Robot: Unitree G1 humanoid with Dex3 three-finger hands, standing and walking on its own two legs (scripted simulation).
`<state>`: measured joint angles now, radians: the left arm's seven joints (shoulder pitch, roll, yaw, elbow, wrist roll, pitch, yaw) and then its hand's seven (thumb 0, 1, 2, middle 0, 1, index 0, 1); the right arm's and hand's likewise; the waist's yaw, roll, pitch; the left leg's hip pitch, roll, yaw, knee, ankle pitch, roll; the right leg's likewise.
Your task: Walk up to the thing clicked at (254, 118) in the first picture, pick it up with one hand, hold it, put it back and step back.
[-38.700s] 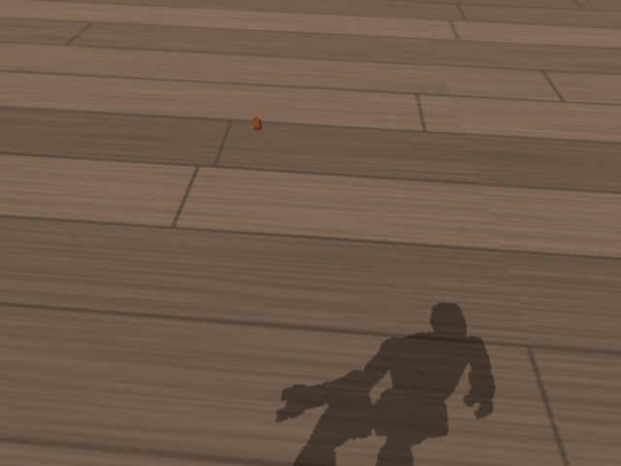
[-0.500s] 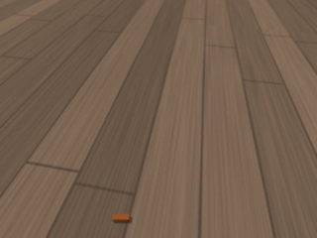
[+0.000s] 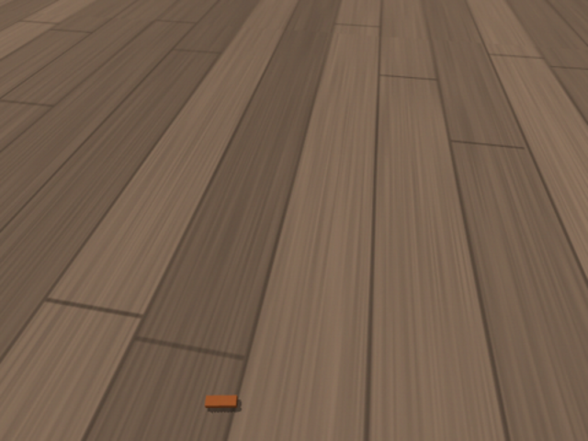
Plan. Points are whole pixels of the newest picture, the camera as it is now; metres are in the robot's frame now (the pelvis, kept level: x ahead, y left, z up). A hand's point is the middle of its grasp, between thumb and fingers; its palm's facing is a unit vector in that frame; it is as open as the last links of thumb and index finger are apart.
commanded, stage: stand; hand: left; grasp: from above
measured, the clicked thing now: (221, 401) +0.37 +0.24 -0.77
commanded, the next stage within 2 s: step back in 0.88 s
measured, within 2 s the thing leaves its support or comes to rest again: neither
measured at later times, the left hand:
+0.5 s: hand out of the picture +0.08 +0.24 -0.15, palm faces +0.02 -0.94 -0.34, open 7.4 cm
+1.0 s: hand out of the picture +0.07 +0.25 -0.16, palm faces +0.01 -0.93 -0.36, open 7.4 cm
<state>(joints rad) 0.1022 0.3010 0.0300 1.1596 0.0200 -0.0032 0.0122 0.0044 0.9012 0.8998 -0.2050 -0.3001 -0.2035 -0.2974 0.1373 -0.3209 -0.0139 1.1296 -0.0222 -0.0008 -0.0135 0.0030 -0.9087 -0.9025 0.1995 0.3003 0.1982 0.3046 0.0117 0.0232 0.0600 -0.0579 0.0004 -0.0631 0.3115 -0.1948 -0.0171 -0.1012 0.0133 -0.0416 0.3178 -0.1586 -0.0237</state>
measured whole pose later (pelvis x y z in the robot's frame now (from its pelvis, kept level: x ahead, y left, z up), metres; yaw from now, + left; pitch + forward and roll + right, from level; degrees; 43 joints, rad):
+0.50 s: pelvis +0.00 -0.01 +0.00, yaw +0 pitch -4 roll +0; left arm 0.09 0.31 0.03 1.15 0.02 -0.01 0.01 0.00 0.90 0.90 -0.21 -0.30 -0.20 -0.30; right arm 0.13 -0.33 -0.01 1.12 -0.02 0.00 -0.01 0.00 -0.91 -0.90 0.20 0.30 0.20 0.30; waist 0.01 0.02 0.05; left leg -0.05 0.01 -0.06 0.30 -0.19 -0.03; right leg -0.09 0.03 -0.04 0.31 -0.16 -0.04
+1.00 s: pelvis -0.02 +0.00 -0.01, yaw -1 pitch -3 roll +0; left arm 0.09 0.34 0.06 1.06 0.01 0.01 0.00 0.00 0.90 0.90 -0.21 -0.30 -0.21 -0.30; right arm 0.11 -0.37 -0.03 1.04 0.00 0.03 0.00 0.00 -0.91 -0.90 0.20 0.30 0.20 0.30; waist 0.00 0.02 0.13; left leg -0.26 -0.02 -0.07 0.69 -0.37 0.01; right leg -0.19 0.02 -0.03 0.40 -0.16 -0.05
